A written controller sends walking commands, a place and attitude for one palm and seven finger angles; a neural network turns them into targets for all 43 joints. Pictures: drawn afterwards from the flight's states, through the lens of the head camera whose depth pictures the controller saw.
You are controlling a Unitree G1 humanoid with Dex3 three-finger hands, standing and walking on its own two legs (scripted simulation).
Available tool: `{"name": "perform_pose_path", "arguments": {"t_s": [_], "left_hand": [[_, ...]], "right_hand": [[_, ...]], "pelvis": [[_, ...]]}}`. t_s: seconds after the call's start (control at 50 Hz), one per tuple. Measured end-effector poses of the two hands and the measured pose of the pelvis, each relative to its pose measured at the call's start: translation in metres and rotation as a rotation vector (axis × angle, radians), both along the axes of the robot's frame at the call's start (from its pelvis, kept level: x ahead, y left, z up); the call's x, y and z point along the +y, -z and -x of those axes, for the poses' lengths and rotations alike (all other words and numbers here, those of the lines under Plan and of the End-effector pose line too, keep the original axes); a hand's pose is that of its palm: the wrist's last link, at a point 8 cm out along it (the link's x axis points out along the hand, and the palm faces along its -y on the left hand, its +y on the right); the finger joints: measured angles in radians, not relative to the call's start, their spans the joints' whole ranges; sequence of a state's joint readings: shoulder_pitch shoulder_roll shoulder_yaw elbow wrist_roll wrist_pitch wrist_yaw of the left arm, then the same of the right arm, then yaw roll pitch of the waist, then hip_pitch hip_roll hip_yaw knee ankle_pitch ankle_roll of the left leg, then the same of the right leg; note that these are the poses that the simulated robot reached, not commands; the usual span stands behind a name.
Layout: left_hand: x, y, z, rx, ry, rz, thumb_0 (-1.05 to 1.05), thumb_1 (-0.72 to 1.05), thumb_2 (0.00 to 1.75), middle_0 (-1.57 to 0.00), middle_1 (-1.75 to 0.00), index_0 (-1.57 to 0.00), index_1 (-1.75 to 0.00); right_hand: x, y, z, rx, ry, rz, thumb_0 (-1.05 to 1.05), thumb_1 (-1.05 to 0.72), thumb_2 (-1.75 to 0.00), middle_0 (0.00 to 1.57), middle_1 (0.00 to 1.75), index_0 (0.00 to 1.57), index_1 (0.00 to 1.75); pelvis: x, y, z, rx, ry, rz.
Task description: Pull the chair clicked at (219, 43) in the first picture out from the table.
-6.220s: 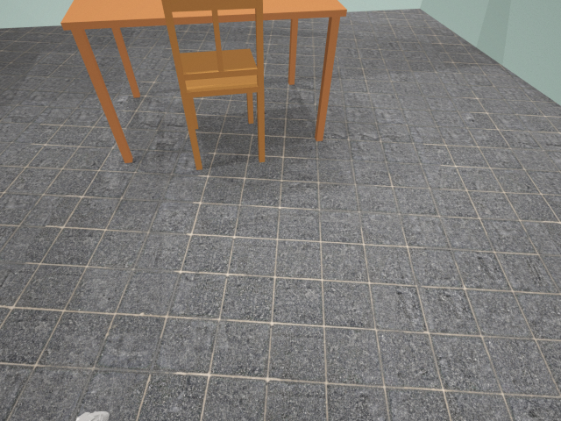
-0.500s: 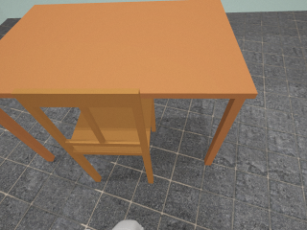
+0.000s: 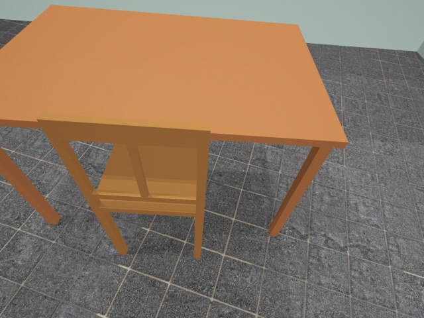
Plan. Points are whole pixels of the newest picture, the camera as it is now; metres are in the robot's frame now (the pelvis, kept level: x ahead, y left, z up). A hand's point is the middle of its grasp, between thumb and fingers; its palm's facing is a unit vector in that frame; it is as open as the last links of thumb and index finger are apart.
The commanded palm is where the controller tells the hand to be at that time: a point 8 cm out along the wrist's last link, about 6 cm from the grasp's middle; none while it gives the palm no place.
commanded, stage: look again from close up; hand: left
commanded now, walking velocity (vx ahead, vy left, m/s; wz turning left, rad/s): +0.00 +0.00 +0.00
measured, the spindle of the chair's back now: (138, 171) +0.49 +0.23 -0.11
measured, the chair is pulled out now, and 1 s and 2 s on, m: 0.00 0.00 0.00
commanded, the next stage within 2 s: shuffle to correct the standing spot in 0.82 s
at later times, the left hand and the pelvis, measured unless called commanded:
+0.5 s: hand out of the picture +0.03 +0.15 -0.18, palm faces +0.02 -0.97 -0.24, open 7.4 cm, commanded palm none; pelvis +0.00 -0.03 -0.01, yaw +0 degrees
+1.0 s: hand out of the picture +0.00 +0.16 -0.18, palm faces +0.03 -0.97 -0.22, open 7.4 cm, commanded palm none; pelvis -0.01 -0.03 -0.01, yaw +0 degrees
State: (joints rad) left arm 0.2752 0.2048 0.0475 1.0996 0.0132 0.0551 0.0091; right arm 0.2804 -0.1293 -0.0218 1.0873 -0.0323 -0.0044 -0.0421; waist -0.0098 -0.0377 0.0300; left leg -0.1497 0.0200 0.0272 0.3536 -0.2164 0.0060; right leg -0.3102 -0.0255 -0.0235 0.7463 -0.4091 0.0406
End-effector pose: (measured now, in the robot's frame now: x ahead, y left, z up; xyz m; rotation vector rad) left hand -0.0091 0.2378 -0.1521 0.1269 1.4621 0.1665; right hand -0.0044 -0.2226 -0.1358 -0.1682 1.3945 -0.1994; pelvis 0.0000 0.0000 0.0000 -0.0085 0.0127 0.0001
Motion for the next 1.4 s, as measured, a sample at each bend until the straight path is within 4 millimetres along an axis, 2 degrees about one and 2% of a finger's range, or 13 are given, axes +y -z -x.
{"name": "perform_pose_path", "arguments": {"t_s": [0.06,0.12,0.22,0.32,0.46,0.7,0.98,1.1,1.22,1.3,1.4], "left_hand": [[-0.011,0.0,-0.002,0.001,0.018,-0.016,0.01,0.9,0.9,-0.2,-0.3,-0.2,-0.3],[-0.022,0.006,-0.006,-0.021,0.058,-0.037,0.01,0.9,0.9,-0.2,-0.3,-0.2,-0.3],[-0.037,0.007,-0.018,-0.065,0.071,-0.028,0.01,0.91,0.9,-0.2,-0.3,-0.2,-0.3],[-0.036,0.003,-0.03,-0.126,0.057,-0.046,0.02,0.92,0.9,-0.2,-0.3,-0.2,-0.3],[-0.037,-0.003,-0.037,-0.165,0.057,-0.055,0.01,0.91,0.9,-0.2,-0.3,-0.2,-0.3],[-0.038,-0.004,-0.02,-0.128,0.04,-0.05,0.01,0.9,0.9,-0.2,-0.3,-0.2,-0.3],[-0.031,-0.002,-0.001,-0.092,0.025,-0.04,0.01,0.9,0.9,-0.2,-0.3,-0.2,-0.3],[-0.024,0.003,0.003,-0.091,0.001,-0.029,0.01,0.9,0.9,-0.2,-0.3,-0.2,-0.3],[-0.004,0.013,0.006,-0.045,-0.018,-0.012,0.01,0.9,0.9,-0.2,-0.3,-0.2,-0.3],[0.008,0.01,-0.01,-0.022,0.012,-0.028,0.01,0.9,0.9,-0.2,-0.3,-0.2,-0.3],[0.008,0.001,-0.055,-0.106,0.027,-0.05,0.01,0.9,0.9,-0.2,-0.3,-0.2,-0.3]], "right_hand": [[-0.008,0.009,0.013,0.038,0.024,-0.019,0.01,-0.91,-0.9,0.21,0.3,0.2,0.3],[-0.018,0.025,0.018,0.055,0.027,-0.043,0.01,-0.91,-0.9,0.21,0.3,0.2,0.3],[-0.021,0.028,0.008,0.001,0.027,-0.053,0.01,-0.91,-0.9,0.2,0.3,0.2,0.3],[-0.02,0.032,-0.005,-0.044,0.002,-0.062,0.01,-0.91,-0.9,0.2,0.3,0.2,0.3],[-0.028,0.031,-0.013,-0.066,-0.016,-0.064,0.02,-0.93,-0.9,0.2,0.3,0.2,0.3],[-0.032,0.026,-0.008,-0.035,-0.036,-0.062,0.01,-0.91,-0.9,0.2,0.3,0.2,0.3],[-0.032,0.02,-0.006,-0.029,-0.049,-0.039,0.01,-0.91,-0.9,0.2,0.3,0.2,0.3],[-0.025,0.022,-0.005,-0.012,-0.061,-0.035,0.01,-0.91,-0.9,0.2,0.3,0.2,0.3],[-0.005,0.021,-0.006,-0.002,-0.051,-0.021,0.01,-0.91,-0.9,0.2,0.3,0.2,0.3],[0.01,0.022,0.001,0.012,-0.023,-0.033,0.01,-0.91,-0.9,0.2,0.3,0.2,0.3],[0.027,0.025,0.016,0.092,-0.006,-0.082,0.01,-0.91,-0.9,0.2,0.3,0.2,0.3]], "pelvis": [[-0.008,0.005,0.001,0.008,0.005,-0.009],[-0.014,0.016,0.004,0.017,0.025,-0.003],[-0.02,0.017,0.0,-0.008,0.012,-0.003],[-0.024,0.018,-0.002,-0.029,0.008,-0.006],[-0.029,0.015,0.0,-0.034,0.005,-0.017],[-0.033,0.011,0.003,-0.031,0.002,-0.02],[-0.027,0.009,0.008,-0.034,0.0,-0.016],[-0.017,0.013,0.004,-0.033,-0.007,-0.007],[0.004,0.018,-0.011,-0.029,0.003,-0.019],[0.011,0.018,-0.02,-0.02,0.017,-0.02],[0.01,0.015,-0.029,-0.016,0.001,-0.029]]}}
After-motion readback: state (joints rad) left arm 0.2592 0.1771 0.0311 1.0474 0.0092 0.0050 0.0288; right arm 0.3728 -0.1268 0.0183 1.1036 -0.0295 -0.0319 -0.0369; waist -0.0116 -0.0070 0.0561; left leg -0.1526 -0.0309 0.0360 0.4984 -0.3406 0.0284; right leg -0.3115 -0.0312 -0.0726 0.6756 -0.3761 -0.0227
